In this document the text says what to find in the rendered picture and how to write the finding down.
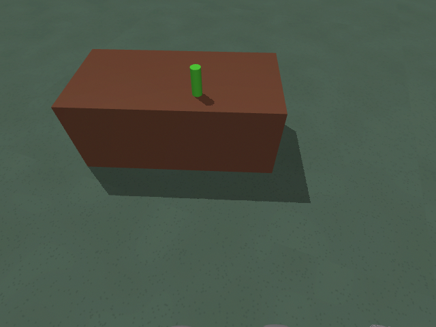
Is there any can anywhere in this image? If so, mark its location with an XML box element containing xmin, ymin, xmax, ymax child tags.
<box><xmin>190</xmin><ymin>64</ymin><xmax>202</xmax><ymax>97</ymax></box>

